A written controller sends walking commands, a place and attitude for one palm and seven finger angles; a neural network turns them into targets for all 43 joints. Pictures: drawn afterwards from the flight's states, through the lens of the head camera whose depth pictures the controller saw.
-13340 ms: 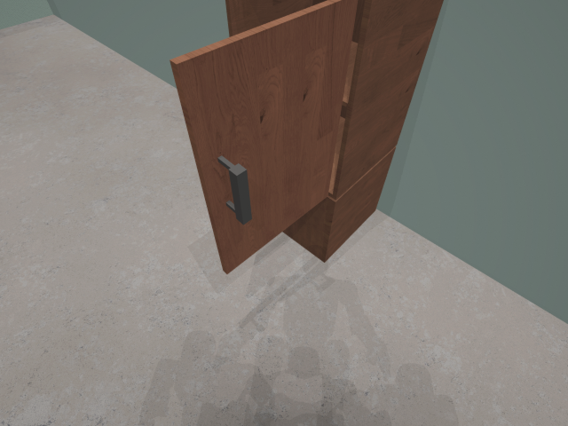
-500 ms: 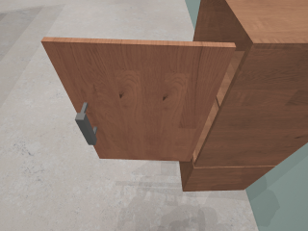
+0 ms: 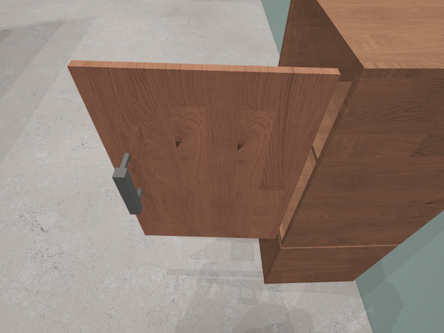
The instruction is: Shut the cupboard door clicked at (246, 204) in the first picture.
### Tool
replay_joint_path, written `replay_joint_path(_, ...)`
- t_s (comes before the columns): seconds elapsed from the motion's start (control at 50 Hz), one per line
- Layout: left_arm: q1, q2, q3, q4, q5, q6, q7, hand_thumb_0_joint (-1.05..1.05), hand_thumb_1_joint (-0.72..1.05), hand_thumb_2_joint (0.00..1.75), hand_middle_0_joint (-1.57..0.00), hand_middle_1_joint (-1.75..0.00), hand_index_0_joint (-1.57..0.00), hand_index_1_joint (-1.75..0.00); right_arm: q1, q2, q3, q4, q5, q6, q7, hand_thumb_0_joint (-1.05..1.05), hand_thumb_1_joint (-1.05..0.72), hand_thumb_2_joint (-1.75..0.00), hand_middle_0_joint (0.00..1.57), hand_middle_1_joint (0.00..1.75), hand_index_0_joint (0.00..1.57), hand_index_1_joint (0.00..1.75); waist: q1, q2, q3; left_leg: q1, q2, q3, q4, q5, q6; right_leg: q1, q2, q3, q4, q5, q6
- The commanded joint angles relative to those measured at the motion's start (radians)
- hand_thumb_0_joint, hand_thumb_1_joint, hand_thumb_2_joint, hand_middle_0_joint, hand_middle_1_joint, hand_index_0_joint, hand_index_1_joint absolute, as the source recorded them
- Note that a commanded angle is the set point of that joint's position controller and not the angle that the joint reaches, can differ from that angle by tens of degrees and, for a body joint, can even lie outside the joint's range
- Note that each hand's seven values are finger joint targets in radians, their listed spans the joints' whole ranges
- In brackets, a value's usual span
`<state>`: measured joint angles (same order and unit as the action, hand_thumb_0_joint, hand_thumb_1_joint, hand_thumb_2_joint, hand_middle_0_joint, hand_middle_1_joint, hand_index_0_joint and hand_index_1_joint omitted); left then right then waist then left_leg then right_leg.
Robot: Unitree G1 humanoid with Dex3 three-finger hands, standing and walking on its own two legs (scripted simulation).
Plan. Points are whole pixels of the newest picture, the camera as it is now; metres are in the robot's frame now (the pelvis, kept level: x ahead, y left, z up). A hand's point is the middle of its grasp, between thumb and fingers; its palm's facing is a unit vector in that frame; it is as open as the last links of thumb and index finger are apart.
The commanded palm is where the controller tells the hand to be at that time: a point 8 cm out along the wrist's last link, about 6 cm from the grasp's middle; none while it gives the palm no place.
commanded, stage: come to a stop and stand still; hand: left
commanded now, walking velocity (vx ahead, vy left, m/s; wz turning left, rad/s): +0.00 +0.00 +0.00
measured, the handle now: (131, 184) +0.41 +0.23 -0.02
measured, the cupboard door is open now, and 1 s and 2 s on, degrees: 87 87 87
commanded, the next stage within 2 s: look again from close up in 0.42 s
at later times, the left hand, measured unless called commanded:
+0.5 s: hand out of the picture +0.03 +0.18 -0.17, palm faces +0.00 -0.98 -0.20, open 7.3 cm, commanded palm none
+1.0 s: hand out of the picture +0.00 +0.17 -0.17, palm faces +0.00 -0.99 -0.15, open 7.4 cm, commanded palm none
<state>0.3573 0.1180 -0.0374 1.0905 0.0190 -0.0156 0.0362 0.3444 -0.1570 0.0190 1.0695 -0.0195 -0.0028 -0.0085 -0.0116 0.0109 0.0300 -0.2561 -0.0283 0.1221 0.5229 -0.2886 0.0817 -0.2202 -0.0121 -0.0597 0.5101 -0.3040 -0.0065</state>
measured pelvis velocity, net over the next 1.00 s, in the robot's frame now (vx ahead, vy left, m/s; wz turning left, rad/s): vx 0.02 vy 0.02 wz -0.02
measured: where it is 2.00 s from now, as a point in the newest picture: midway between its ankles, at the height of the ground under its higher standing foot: outside the picture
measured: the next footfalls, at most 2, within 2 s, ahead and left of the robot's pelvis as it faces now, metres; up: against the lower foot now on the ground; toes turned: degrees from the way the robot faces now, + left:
none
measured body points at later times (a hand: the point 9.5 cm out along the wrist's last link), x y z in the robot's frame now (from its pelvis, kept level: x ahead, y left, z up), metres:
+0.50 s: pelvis +0.03 +0.01 +0.00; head +0.04 +0.01 +0.45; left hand +0.03 +0.23 -0.16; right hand +0.02 -0.21 -0.16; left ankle +0.00 +0.06 -0.73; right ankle -0.02 -0.12 -0.73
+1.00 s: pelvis +0.02 +0.02 +0.01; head +0.04 +0.03 +0.46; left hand +0.00 +0.22 -0.16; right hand +0.01 -0.20 -0.15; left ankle +0.00 +0.06 -0.73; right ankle -0.02 -0.12 -0.73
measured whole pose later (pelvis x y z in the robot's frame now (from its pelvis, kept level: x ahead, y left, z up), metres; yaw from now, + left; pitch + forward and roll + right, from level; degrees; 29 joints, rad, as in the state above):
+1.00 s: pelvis +0.02 +0.02 +0.01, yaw -1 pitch -1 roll +0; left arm 0.32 0.13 -0.03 1.12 0.01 0.00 0.04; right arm 0.28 -0.13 0.03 1.14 -0.01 -0.04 -0.04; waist 0.01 -0.02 0.06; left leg -0.12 -0.07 0.14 0.38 -0.25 0.10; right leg -0.11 -0.04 -0.03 0.42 -0.29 0.03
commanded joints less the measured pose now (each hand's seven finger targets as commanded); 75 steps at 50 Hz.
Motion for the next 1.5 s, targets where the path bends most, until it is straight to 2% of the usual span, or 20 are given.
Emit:
replay_joint_path(0.0,0.041,0.097,0.026,-0.026,-0.008,-0.037,0.014,0.0,0.9,0.9,-0.2,-0.3,-0.2,-0.3,0.055,-0.072,-0.007,-0.047,0.004,-0.045,-0.013,0.0,-0.9,-0.9,0.2,0.3,0.2,0.3,-0.005,0.035,-0.056,0.049,0.141,-0.189,-0.076,0.272,-0.017,0.017,-0.079,0.098,-0.044,0.143,-0.068)
replay_joint_path(0.02,0.05,0.086,0.023,-0.016,-0.01,-0.036,0.017,0.0,0.9,0.9,-0.2,-0.3,-0.2,-0.3,0.066,-0.075,-0.006,-0.039,0.005,-0.049,-0.018,0.0,-0.9,-0.9,0.2,0.3,0.2,0.3,-0.003,-0.01,-0.058,0.067,0.144,-0.184,-0.064,0.363,-0.016,0.032,-0.081,0.094,-0.037,0.195,-0.065)
replay_joint_path(0.06,0.05,0.078,0.024,-0.008,-0.012,-0.034,0.02,0.0,0.9,0.9,-0.2,-0.3,-0.2,-0.3,0.073,-0.073,-0.004,-0.022,0.005,-0.052,-0.025,0.0,-0.9,-0.9,0.2,0.3,0.2,0.3,-0.002,-0.018,-0.024,0.074,0.142,-0.173,-0.056,0.469,-0.022,0.036,-0.085,0.096,-0.027,0.272,-0.063)
replay_joint_path(0.12,0.047,0.077,0.025,-0.007,-0.013,-0.024,0.023,0.0,0.9,0.9,-0.2,-0.3,-0.2,-0.3,0.063,-0.072,-0.003,-0.004,0.007,-0.047,-0.027,0.0,-0.9,-0.9,0.2,0.3,0.2,0.3,0.001,-0.039,0.019,0.071,0.14,-0.167,-0.088,0.399,-0.022,0.03,-0.087,0.096,-0.045,0.236,-0.054)
replay_joint_path(0.14,0.04,0.079,0.027,-0.009,-0.013,-0.022,0.022,0.0,0.9,0.9,-0.2,-0.3,-0.2,-0.3,0.057,-0.067,-0.003,0.001,0.005,-0.048,-0.027,0.0,-0.9,-0.9,0.2,0.3,0.2,0.3,0.003,-0.017,0.035,0.069,0.135,-0.166,-0.098,0.411,-0.021,0.024,-0.085,0.094,-0.044,0.245,-0.055)
replay_joint_path(0.2,0.037,0.084,0.028,-0.012,-0.013,-0.016,0.024,0.0,0.9,0.9,-0.2,-0.3,-0.2,-0.3,0.047,-0.068,-0.003,0.021,0.006,-0.045,-0.028,0.0,-0.9,-0.9,0.2,0.3,0.2,0.3,0.006,-0.05,0.048,0.082,0.137,-0.167,-0.12,0.387,-0.022,0.027,-0.09,0.094,-0.056,0.229,-0.048)
replay_joint_path(0.36,0.021,0.104,0.034,-0.02,-0.011,-0.006,0.021,0.0,0.9,0.9,-0.2,-0.3,-0.2,-0.3,0.022,-0.076,-0.007,0.039,0.005,-0.043,-0.028,0.0,-0.9,-0.9,0.2,0.3,0.2,0.3,0.011,-0.013,0.039,0.117,0.136,-0.154,-0.16,0.378,-0.022,0.047,-0.091,0.096,-0.08,0.221,-0.037)
replay_joint_path(0.42,0.02,0.109,0.035,-0.018,-0.011,-0.005,0.02,0.0,0.9,0.9,-0.2,-0.3,-0.2,-0.3,0.014,-0.079,-0.007,0.04,0.007,-0.042,-0.029,0.0,-0.9,-0.9,0.2,0.3,0.2,0.3,0.013,-0.016,0.03,0.136,0.138,-0.152,-0.165,0.398,-0.023,0.056,-0.097,0.096,-0.091,0.24,-0.034)
replay_joint_path(0.68,0.027,0.107,0.03,-0.004,-0.009,-0.003,0.016,0.0,0.9,0.9,-0.2,-0.3,-0.2,-0.3,-0.004,-0.082,-0.009,0.05,0.01,-0.039,-0.026,0.0,-0.9,-0.9,0.2,0.3,0.2,0.3,0.012,-0.024,0.052,0.145,0.138,-0.151,-0.2,0.302,-0.022,0.046,-0.104,0.102,-0.136,0.196,-0.027)
replay_joint_path(0.94,0.044,0.095,0.031,0.009,-0.008,0.002,0.016,0.0,0.9,0.9,-0.2,-0.3,-0.2,-0.3,0.014,-0.072,-0.01,0.06,0.011,-0.041,-0.031,0.0,-0.9,-0.9,0.2,0.3,0.2,0.3,0.013,-0.016,0.049,0.16,0.145,-0.152,-0.215,0.344,-0.02,0.05,-0.1,0.093,-0.134,0.18,-0.017)
replay_joint_path(1.08,0.048,0.089,0.031,0.013,-0.008,0.006,0.016,0.0,0.9,0.9,-0.2,-0.3,-0.2,-0.3,0.024,-0.074,-0.012,0.058,0.01,-0.041,-0.032,0.0,-0.9,-0.9,0.2,0.3,0.2,0.3,0.014,-0.01,0.063,0.152,0.151,-0.161,-0.238,0.306,-0.023,0.035,-0.099,0.092,-0.128,0.144,-0.015)
replay_joint_path(1.12,0.039,0.099,0.036,0.0,-0.009,0.011,0.018,0.0,0.9,0.9,-0.2,-0.3,-0.2,-0.3,0.016,-0.081,-0.018,0.045,0.013,-0.042,-0.034,0.0,-0.9,-0.9,0.2,0.3,0.2,0.3,0.015,-0.009,0.074,0.154,0.161,-0.168,-0.239,0.395,-0.027,0.014,-0.099,0.095,-0.111,0.162,-0.011)
replay_joint_path(1.18,0.033,0.102,0.045,-0.021,-0.01,0.023,0.022,0.0,0.9,0.9,-0.2,-0.3,-0.2,-0.3,0.011,-0.08,-0.027,0.031,0.015,-0.037,-0.039,0.0,-0.9,-0.9,0.2,0.3,0.2,0.3,0.016,0.007,0.042,0.19,0.185,-0.172,-0.211,0.57,-0.026,-0.006,-0.092,0.093,-0.061,0.166,-0.003)
replay_joint_path(1.24,0.022,0.106,0.056,-0.044,-0.009,0.035,0.023,0.0,0.9,0.9,-0.2,-0.3,-0.2,-0.3,-0.006,-0.096,-0.044,0.012,0.013,-0.027,-0.042,0.0,-0.9,-0.9,0.2,0.3,0.2,0.3,0.019,0.04,0.01,0.217,0.234,-0.2,-0.191,0.66,0.008,-0.043,-0.078,0.08,0.007,0.07,0.002)
replay_joint_path(1.26,0.023,0.103,0.057,-0.047,-0.008,0.038,0.023,0.0,0.9,0.9,-0.2,-0.3,-0.2,-0.3,-0.011,-0.099,-0.046,0.006,0.011,-0.026,-0.042,0.0,-0.9,-0.9,0.2,0.3,0.2,0.3,0.021,0.046,-0.012,0.203,0.249,-0.21,-0.193,0.628,0.024,-0.038,-0.076,0.08,0.034,0.018,0.003)
replay_joint_path(1.3,0.043,0.088,0.053,-0.039,-0.005,0.038,0.024,0.0,0.9,0.9,-0.2,-0.3,-0.2,-0.3,-0.037,-0.09,-0.044,0.0,0.009,-0.024,-0.036,0.0,-0.9,-0.9,0.2,0.3,0.2,0.3,0.037,0.018,-0.011,0.124,0.245,-0.21,-0.207,0.43,0.038,0.001,-0.083,0.087,0.019,0.009,-0.002)
replay_joint_path(1.34,0.043,0.093,0.047,-0.033,0.001,0.026,0.019,0.0,0.9,0.9,-0.2,-0.3,-0.2,-0.3,-0.051,-0.081,-0.042,-0.004,0.01,-0.024,-0.028,0.0,-0.9,-0.9,0.2,0.3,0.2,0.3,0.037,-0.042,0.012,0.064,0.187,-0.189,-0.212,0.184,0.008,0.029,-0.092,0.12,-0.085,0.094,-0.016)
replay_joint_path(1.36,0.024,0.097,0.044,-0.034,0.001,0.021,0.017,0.0,0.9,0.9,-0.2,-0.3,-0.2,-0.3,-0.054,-0.08,-0.041,-0.002,0.012,-0.022,-0.023,0.0,-0.9,-0.9,0.2,0.3,0.2,0.3,0.023,-0.063,0.05,0.059,0.156,-0.172,-0.215,0.098,-0.012,-0.005,-0.101,0.139,-0.112,0.103,-0.022)
replay_joint_path(1.38,0.005,0.103,0.043,-0.039,0.0,0.018,0.015,0.0,0.9,0.9,-0.2,-0.3,-0.2,-0.3,-0.039,-0.076,-0.04,0.001,0.012,-0.021,-0.021,0.0,-0.9,-0.9,0.2,0.3,0.2,0.3,0.01,-0.062,0.06,0.068,0.148,-0.17,-0.226,0.072,-0.021,-0.022,-0.104,0.144,-0.118,0.098,-0.028)
replay_joint_path(1.48,0.001,0.116,0.039,-0.039,-0.001,0.006,0.012,0.0,0.9,0.9,-0.2,-0.3,-0.2,-0.3,-0.031,-0.083,-0.034,0.019,0.011,-0.029,-0.016,0.0,-0.9,-0.9,0.2,0.3,0.2,0.3,0.01,-0.037,0.062,0.091,0.15,-0.164,-0.253,0.058,-0.026,-0.026,-0.101,0.14,-0.142,0.094,-0.03)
